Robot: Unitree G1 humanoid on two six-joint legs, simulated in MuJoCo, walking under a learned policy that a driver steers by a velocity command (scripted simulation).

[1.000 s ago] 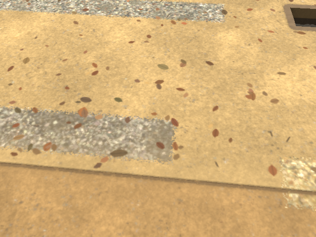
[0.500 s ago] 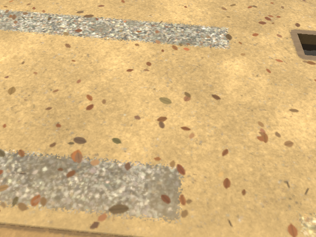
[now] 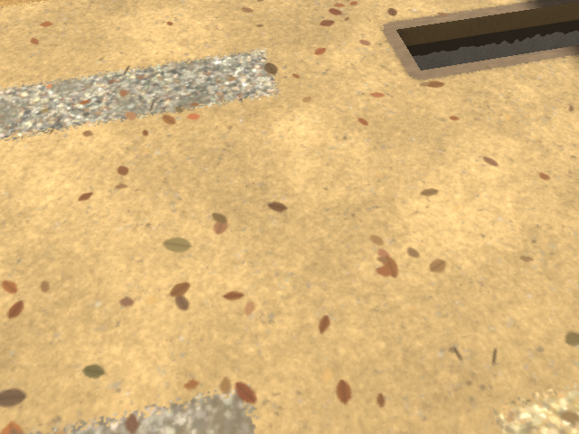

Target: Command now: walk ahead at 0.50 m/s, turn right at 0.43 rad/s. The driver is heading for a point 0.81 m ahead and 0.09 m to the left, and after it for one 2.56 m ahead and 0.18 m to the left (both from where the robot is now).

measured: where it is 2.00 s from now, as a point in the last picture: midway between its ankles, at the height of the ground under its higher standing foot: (269, 314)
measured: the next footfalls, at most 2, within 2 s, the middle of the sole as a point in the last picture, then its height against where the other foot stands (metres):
left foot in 0.48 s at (241, 425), level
right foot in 0.98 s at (308, 301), level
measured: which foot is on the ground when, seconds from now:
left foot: up 0.00-0.46, down 0.48-1.00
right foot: down 0.00-0.48, up 0.50-0.96, down 0.98-1.00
